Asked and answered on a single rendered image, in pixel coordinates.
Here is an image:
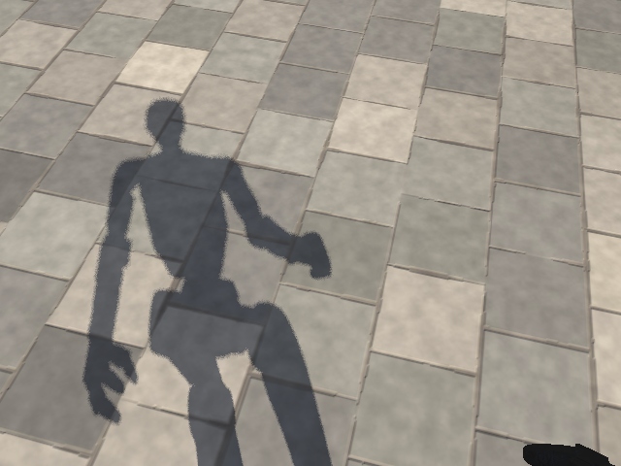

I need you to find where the robot right hand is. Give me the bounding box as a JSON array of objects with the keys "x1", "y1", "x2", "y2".
[{"x1": 523, "y1": 444, "x2": 615, "y2": 466}]

